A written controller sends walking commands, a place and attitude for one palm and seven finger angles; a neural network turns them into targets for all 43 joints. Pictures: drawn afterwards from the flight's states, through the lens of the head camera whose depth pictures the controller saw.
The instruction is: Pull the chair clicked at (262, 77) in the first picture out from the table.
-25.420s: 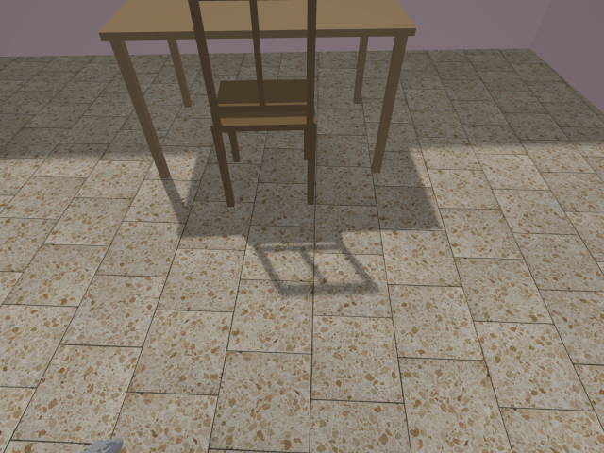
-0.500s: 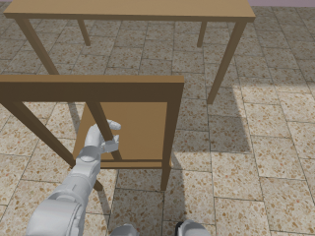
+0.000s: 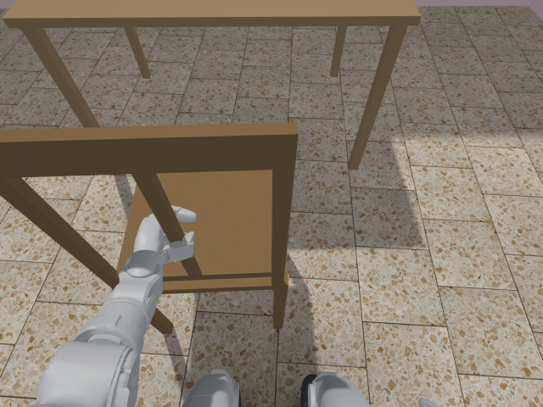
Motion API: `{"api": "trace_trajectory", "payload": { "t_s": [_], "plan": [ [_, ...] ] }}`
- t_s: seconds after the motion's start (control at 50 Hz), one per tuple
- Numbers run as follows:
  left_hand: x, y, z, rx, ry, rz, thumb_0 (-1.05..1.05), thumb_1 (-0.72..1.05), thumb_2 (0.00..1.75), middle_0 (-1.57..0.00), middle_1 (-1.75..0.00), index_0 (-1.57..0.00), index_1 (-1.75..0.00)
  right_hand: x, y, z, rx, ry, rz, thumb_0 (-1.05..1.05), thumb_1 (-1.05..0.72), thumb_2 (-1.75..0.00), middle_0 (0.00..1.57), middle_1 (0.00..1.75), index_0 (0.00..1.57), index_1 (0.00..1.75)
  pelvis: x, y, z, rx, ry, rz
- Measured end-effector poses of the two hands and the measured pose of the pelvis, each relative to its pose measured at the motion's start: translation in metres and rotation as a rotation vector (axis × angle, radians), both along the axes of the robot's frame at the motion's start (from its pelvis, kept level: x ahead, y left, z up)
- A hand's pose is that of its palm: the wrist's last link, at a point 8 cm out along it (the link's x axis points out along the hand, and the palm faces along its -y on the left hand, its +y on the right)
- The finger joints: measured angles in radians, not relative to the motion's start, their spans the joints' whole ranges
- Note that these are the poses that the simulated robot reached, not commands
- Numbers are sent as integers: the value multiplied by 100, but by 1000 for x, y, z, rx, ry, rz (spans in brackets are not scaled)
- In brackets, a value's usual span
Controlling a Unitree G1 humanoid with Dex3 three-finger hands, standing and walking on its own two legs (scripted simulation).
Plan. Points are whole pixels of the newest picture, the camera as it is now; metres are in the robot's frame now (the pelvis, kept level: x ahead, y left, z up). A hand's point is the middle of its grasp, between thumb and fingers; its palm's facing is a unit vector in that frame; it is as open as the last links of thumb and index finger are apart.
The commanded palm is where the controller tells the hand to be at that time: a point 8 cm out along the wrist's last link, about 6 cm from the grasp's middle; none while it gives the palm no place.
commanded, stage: step backward, pulling the chair out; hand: left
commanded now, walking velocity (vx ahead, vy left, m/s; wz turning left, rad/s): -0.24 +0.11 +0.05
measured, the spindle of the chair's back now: (174, 233) +0.38 +0.19 -0.04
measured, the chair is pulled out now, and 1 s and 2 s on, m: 0.49 0.58 0.58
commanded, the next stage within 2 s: stop walking, hand still on the chair in 0.30 s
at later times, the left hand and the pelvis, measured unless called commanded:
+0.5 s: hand (185, 268) +0.32 +0.16 -0.05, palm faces +0.10 -0.98 -0.19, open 5.6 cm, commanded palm +0.30 +0.21 -0.03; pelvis -0.03 -0.01 +0.01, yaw +1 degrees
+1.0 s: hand (186, 290) +0.28 +0.15 -0.05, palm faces +0.06 -0.98 -0.19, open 5.5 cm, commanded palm +0.26 +0.20 -0.03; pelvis +0.02 +0.01 +0.02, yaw +0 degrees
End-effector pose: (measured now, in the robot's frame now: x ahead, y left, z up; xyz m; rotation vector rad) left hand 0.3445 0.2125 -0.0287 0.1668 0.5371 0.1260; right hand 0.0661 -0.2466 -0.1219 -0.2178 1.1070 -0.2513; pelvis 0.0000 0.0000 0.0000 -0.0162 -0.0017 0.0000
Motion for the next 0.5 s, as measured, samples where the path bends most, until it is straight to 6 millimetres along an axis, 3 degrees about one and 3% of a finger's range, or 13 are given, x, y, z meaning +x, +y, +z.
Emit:
{"api": "trace_trajectory", "payload": {
  "t_s": [0.1,0.26,0.5],
  "plan": [
    [-15,-4,0,3,2,37,8,64,81,-36,-125,-50,-144,-9,-11,-3,9,0,-6,1,-90,-89,21,30,21,30,-4,-5,1,26,15,8],
    [-28,-4,1,-6,18,6,8,66,79,-32,-128,-50,-144,-19,-24,14,-75,21,15,1,-90,-89,21,30,21,30,-11,7,8,34,26,25],
    [-46,-7,1,1,18,27,8,65,80,-33,-127,-50,-144,-2,-14,15,-8,-50,18,1,-90,-89,21,30,21,30,-25,-9,10,20,12,18]
  ]
}}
